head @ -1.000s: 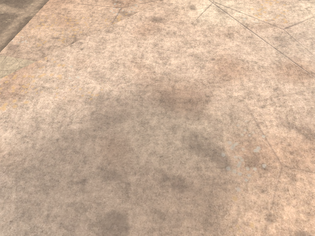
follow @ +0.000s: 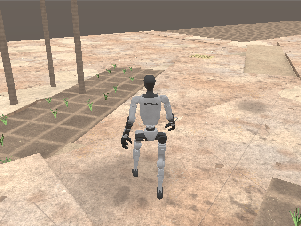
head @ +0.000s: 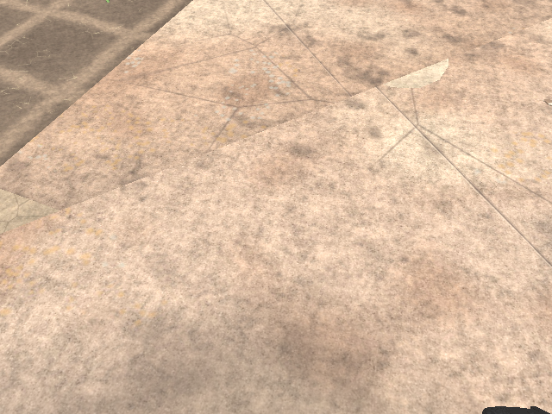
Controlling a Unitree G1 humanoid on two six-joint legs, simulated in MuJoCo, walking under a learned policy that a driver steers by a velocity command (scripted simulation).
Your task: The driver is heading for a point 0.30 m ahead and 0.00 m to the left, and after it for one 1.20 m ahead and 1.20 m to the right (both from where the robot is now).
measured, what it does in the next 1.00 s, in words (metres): walks ahead, turning right: left foot, then right foot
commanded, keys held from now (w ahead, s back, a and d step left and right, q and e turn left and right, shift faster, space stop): w+shift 0.06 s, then e+shift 0.94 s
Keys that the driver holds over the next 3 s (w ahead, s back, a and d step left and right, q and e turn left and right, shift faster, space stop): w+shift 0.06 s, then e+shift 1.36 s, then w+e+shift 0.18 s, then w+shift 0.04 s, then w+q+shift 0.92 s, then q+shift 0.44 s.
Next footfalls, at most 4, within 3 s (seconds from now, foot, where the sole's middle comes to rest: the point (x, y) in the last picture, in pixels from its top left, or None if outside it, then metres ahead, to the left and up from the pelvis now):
0.18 left None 0.43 0.15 -0.78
0.64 right None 0.44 -0.11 -0.78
1.10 left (286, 390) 0.59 0.04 -0.78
1.56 right None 0.32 -0.04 -0.78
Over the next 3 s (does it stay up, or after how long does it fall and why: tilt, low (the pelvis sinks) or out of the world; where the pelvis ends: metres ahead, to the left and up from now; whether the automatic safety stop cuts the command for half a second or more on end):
stays up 0.76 -0.96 -0.02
